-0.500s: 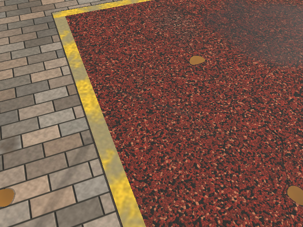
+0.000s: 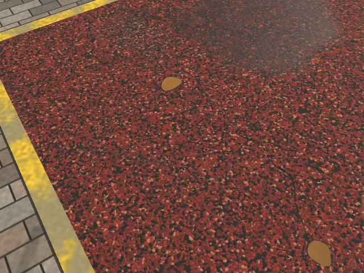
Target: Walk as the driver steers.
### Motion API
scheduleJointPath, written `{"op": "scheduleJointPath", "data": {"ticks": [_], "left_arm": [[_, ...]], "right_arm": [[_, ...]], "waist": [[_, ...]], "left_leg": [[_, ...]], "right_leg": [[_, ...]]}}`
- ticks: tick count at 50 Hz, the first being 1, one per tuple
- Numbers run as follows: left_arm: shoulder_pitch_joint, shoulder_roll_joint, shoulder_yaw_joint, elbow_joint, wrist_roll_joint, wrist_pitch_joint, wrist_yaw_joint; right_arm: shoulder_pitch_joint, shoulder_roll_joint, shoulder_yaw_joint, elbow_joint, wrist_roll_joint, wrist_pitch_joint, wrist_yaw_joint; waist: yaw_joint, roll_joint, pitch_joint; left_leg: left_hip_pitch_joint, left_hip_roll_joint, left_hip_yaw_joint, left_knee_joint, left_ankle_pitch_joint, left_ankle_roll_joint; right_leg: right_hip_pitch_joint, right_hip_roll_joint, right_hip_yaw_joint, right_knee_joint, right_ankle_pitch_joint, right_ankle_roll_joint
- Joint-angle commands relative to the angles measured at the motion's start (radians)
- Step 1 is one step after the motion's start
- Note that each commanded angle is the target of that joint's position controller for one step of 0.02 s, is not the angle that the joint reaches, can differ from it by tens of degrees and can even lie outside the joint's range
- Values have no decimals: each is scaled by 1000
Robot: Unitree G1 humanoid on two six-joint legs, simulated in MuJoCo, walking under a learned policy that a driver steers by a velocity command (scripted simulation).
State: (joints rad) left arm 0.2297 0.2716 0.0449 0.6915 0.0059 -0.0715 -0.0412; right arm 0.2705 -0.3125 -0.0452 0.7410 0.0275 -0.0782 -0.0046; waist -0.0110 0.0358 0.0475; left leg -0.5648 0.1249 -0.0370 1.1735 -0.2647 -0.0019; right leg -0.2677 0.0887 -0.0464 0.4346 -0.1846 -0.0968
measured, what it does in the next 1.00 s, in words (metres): walks ahead, turning left: left foot, then right foot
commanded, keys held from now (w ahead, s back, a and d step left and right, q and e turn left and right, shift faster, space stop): w+q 0.82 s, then w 0.18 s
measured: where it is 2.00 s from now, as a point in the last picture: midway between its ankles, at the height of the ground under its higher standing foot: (127, 138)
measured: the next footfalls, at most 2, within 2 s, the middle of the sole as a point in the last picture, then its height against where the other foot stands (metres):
left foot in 0.38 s outside the picture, level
right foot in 0.82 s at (191, 212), level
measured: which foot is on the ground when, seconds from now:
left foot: up 0.00-0.36, down 0.38-0.82, up 0.84-1.00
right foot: down 0.00-0.38, up 0.40-0.80, down 0.82-1.00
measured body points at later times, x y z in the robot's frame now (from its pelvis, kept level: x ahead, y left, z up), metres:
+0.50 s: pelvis +0.30 +0.05 -0.01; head +0.34 +0.06 +0.44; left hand +0.33 +0.35 -0.12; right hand +0.51 -0.17 -0.10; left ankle +0.34 +0.13 -0.74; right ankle +0.20 -0.11 -0.63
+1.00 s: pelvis +0.59 +0.07 +0.00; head +0.62 +0.07 +0.45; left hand +0.54 +0.36 -0.10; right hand +0.84 -0.10 -0.11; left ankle +0.49 +0.17 -0.65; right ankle +0.67 -0.01 -0.74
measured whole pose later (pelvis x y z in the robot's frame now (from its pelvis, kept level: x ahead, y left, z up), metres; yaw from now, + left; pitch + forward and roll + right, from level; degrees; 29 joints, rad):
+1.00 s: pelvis +0.59 +0.07 +0.00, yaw +31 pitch +1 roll +0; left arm 0.29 0.27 0.05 0.73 0.01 -0.10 -0.01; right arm 0.28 -0.30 -0.06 0.67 0.02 -0.04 0.00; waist 0.03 0.05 0.01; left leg -0.51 0.01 -0.07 1.15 -0.34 0.01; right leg -0.27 0.03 -0.01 0.44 -0.19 -0.03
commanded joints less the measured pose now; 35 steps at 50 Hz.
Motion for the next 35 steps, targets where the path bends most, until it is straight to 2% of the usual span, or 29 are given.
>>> {"op": "scheduleJointPath", "data": {"ticks": [1, 4, 7, 10, 13, 14, 16, 17, 18, 19, 20, 21, 22, 23, 24, 25, 27, 29, 32, 34, 35], "left_arm": [[-25, 122, 37, -34, 6, -46, 5], [10, 122, 37, -1, 9, -49, 19], [20, 138, 37, 16, 6, -48, 32], [75, 153, 41, 52, -2, -36, 41], [115, 167, 47, 76, -6, -4, 52], [112, 177, 49, 76, -7, 8, 57], [102, 204, 55, 68, -6, 27, 72], [93, 219, 57, 62, -4, 36, 80], [80, 226, 57, 55, -3, 41, 85], [51, 217, 49, 36, -6, 33, 88], [165, 74, 3, -12, 24, 2, 65], [116, 119, 1, -17, 7, -43, 41], [11, 173, 17, -55, -37, -68, 25], [-28, 160, 8, -76, -38, -80, 23], [-40, 151, 10, -74, -16, -80, 27], [-22, 159, 18, -71, 1, -69, 30], [16, 143, 15, -66, 11, -45, 32], [-9, 114, 3, -74, 13, -30, 39], [-136, 74, -16, -100, 11, -31, 38], [-194, 90, -10, -112, -4, -36, 31], [-207, 103, -5, -117, -11, -40, 29]], "right_arm": [[76, -81, -28, -22, -5, 23, -5], [-10, -65, -27, -43, -6, 13, -2], [-84, -43, -19, -59, -4, -1, 17], [-171, -16, -6, -96, -2, -5, 39], [-241, -7, 1, -145, -4, -9, 66], [-246, -11, -1, -159, -5, -9, 75], [-210, -37, -13, -172, -7, -2, 81], [-141, -65, -27, -165, -8, 3, 79], [-17, -117, -52, -146, -6, 5, 70], [150, -174, -79, -121, -5, 10, 54], [197, -281, -102, -112, -8, 10, 41], [217, -216, -86, -126, -8, 6, 36], [181, -168, -71, -124, -18, 6, 30], [112, -141, -64, -134, -14, 7, 29], [44, -119, -56, -147, -10, 9, 29], [2, -96, -47, -159, -18, 9, 26], [-35, -104, -49, -163, -19, 10, 18], [-34, -130, -55, -150, -16, 9, 6], [-1, -155, -64, -126, -5, 22, -9], [49, -161, -66, -108, -3, 31, -11], [62, -161, -67, -102, 0, 34, -11]], "waist": [[-20, -92, -42], [15, -79, -1], [46, -73, 8], [87, -59, 41], [105, -49, 51], [96, -57, 39], [56, -104, -27], [11, -132, -78], [-59, -134, -150], [-160, -80, -238], [-72, 175, -354], [-113, 126, -487], [-131, 53, -344], [-87, -37, -228], [-38, -93, -135], [-2, -73, -100], [37, -24, -72], [38, -7, -52], [-17, 35, -51], [-52, 52, -69], [-55, 62, -73]], "left_leg": [[-65, 45, -51, -40, 118, -16], [-135, 6, -83, -212, 287, -21], [-103, -27, -38, -399, 439, -8], [-144, -39, -7, -510, 443, 10], [-219, -59, 36, -569, 331, 37], [-207, -77, 64, -581, 276, 50], [-101, -142, 134, -571, 157, 86], [-3, -176, 153, -562, 106, 110], [179, -203, 142, -593, 112, 145], [483, -148, 27, -668, 193, 201], [922, 133, -486, -649, 149, 395], [1045, 221, -819, -797, 82, 478], [962, 183, -652, -833, 83, 405], [801, 141, -524, -846, 140, 363], [643, 96, -436, -867, 245, 335], [535, 62, -374, -895, 318, 325], [400, 30, -324, -936, 388, 328], [291, -5, -247, -947, 429, 314], [216, -78, -172, -918, 317, 247], [243, -69, -210, -894, 228, 222], [269, -54, -243, -872, 186, 213]], "right_leg": [[32, -282, 196, -291, 166, -144], [82, -252, 87, -303, 261, -98], [128, -242, 8, -319, 304, -46], [240, -277, -23, -312, 369, -29], [392, -321, -43, -240, 521, -28], [422, -328, -55, -196, 637, -25], [455, -332, -79, -62, 992, -13], [450, -331, -88, 51, 1132, -10], [389, -318, -100, 225, 1142, -1], [192, -280, -114, 486, 925, 28], [-297, -82, -74, 890, -39, 100], [-471, 0, 144, 1053, -385, 105], [-561, -74, 195, 1027, -302, 84], [-548, -120, 179, 924, -230, 75], [-506, -148, 155, 820, -201, 84], [-439, -171, 150, 765, -175, 98], [-371, -181, 123, 686, -150, 138], [-328, -174, 91, 551, -94, 175], [-224, -125, 67, 284, 154, 191], [-177, -89, 74, 179, 249, 191], [-168, -85, 91, 144, 248, 185]]}}
Keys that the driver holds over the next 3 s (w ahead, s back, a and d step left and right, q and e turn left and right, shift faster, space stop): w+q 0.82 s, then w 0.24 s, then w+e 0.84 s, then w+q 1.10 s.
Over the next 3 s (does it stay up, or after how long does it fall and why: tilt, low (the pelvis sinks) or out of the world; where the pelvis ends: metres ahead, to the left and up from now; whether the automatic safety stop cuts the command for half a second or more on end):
stays up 1.63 0.39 0.00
